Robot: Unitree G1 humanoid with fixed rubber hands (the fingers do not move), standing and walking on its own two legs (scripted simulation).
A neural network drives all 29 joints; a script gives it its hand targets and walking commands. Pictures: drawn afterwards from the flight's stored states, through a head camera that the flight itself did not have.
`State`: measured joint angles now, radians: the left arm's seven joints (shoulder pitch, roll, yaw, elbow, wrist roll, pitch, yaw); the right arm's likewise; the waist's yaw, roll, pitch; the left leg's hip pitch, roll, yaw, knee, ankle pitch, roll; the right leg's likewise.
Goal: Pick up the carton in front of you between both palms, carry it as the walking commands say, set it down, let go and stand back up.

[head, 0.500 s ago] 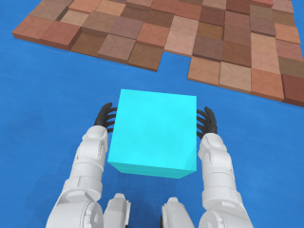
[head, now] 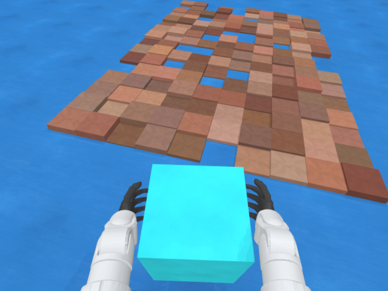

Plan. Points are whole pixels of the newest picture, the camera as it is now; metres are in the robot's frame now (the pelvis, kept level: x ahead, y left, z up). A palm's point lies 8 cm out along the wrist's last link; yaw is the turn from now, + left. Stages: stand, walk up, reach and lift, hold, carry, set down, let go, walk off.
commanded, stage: reach and lift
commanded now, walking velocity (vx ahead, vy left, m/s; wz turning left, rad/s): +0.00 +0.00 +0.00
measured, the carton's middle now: (195, 227) +0.32 +0.00 -0.07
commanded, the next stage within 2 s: hold in 1.06 s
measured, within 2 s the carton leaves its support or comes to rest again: neither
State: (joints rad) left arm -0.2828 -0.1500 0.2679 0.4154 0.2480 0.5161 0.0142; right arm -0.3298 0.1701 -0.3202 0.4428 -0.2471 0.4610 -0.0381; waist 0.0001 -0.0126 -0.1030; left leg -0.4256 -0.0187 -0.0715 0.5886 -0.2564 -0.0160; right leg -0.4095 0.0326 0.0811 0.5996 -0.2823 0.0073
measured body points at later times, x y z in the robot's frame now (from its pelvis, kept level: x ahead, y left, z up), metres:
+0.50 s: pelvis -0.01 +0.00 +0.01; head -0.03 +0.01 +0.46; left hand +0.30 +0.15 +0.03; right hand +0.31 -0.15 +0.04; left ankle +0.03 +0.13 -0.73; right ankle +0.01 -0.12 -0.73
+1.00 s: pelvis +0.01 +0.00 +0.02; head -0.03 +0.01 +0.47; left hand +0.31 +0.15 +0.04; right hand +0.32 -0.15 +0.05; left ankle +0.03 +0.13 -0.73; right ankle +0.01 -0.12 -0.73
